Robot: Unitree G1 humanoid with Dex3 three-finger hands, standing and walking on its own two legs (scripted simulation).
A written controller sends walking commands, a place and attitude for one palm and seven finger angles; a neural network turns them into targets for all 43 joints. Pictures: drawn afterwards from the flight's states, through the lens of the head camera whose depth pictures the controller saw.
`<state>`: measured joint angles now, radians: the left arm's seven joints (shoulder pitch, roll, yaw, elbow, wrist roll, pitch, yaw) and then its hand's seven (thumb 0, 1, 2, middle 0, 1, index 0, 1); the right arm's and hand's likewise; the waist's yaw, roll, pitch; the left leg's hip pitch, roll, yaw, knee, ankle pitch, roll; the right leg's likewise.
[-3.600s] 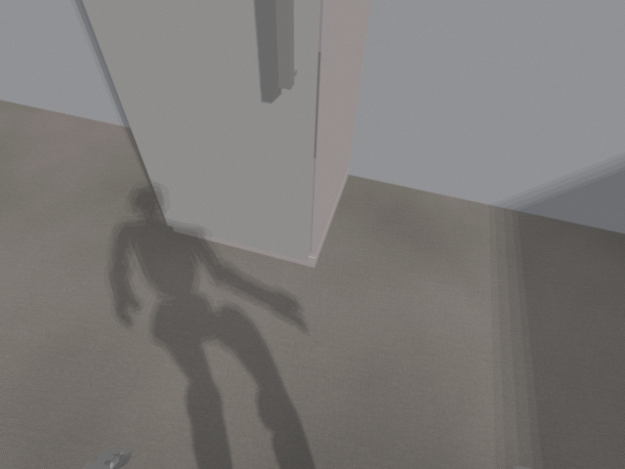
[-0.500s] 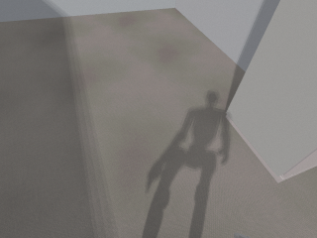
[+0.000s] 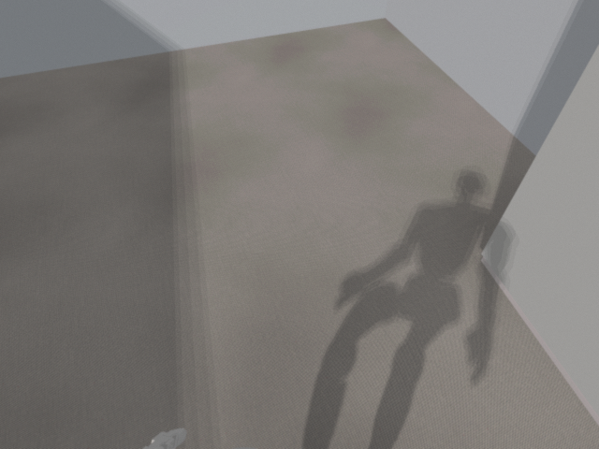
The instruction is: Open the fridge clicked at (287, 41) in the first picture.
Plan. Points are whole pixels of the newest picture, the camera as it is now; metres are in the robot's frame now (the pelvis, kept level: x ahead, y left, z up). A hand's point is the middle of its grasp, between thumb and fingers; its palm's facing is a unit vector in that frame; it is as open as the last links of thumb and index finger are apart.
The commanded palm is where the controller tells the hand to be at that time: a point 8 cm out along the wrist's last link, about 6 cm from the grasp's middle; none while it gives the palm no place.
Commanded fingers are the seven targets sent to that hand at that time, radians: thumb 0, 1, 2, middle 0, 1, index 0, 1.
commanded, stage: walk to a spot facing it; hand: right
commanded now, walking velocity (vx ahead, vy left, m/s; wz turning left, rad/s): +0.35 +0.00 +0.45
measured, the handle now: out of the picture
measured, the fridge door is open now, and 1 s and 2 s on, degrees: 0 0 0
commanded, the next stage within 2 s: turn to face it in 0.46 s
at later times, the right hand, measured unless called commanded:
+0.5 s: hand (362, 322) +0.36 -0.09 -0.17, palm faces -0.30 +0.94 -0.14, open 7.4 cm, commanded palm none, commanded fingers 0.00 -0.90 -0.90 0.20 0.30 0.20 0.30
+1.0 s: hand (370, 289) +0.45 -0.12 -0.19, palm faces -0.06 +0.99 -0.14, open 7.3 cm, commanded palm none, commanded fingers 0.00 -0.90 -0.90 0.20 0.30 0.20 0.30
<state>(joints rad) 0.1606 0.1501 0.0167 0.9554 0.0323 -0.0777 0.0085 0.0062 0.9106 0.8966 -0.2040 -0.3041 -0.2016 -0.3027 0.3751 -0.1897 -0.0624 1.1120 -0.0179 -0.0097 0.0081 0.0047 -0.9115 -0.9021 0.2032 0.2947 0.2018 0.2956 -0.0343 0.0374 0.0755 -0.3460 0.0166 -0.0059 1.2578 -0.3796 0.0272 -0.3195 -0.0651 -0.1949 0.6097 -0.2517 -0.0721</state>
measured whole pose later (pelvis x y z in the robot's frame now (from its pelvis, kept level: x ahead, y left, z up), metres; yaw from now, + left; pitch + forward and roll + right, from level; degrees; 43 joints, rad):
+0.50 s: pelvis +0.20 +0.04 -0.01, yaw +14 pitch +0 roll +1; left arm 0.50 0.12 0.03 1.11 0.03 -0.06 0.02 0.01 0.91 0.90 -0.20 -0.30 -0.20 -0.30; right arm 0.08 -0.16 -0.07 0.95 -0.03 0.01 0.05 0.00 -0.91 -0.90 0.20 0.29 0.20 0.30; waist 0.07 -0.01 0.09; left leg -0.49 0.04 0.16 0.65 -0.23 0.04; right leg 0.06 -0.13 -0.43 0.49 -0.49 0.05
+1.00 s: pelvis +0.36 +0.05 -0.01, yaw +7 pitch +0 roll +3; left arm 0.18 0.16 0.03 0.96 0.03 0.00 -0.01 0.01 0.92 0.90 -0.20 -0.30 -0.20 -0.30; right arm 0.19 -0.19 -0.05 0.98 -0.01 0.01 -0.03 0.00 -0.92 -0.90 0.20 0.29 0.20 0.30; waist 0.00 0.05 0.07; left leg -0.28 0.08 0.19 0.88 -0.54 -0.04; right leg -0.41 -0.04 -0.13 0.72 -0.30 -0.08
